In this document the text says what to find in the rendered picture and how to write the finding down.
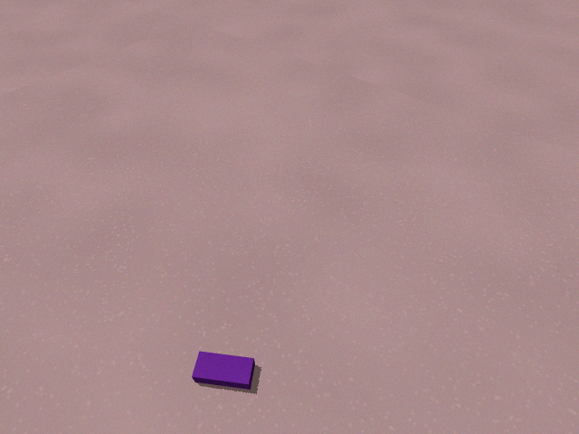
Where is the carton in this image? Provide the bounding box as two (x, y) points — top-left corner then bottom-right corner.
(192, 351), (255, 390)

